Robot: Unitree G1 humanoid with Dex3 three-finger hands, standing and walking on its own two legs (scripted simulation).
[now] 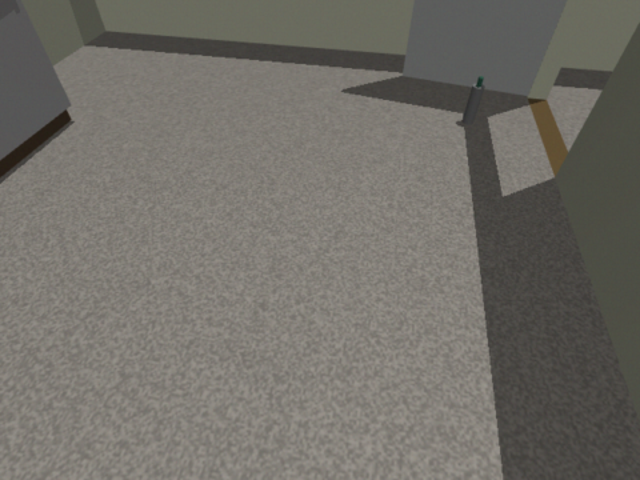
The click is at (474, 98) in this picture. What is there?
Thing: necked bottle
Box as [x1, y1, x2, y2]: [462, 76, 484, 124]
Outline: 482,76 480,76 478,78 478,81 472,86 462,120 464,123 470,124 473,121 484,87 481,84 483,78
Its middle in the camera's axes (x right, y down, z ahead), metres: +0.90 -0.79 +2.28
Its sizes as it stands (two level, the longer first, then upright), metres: 0.065 0.065 0.278
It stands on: the floor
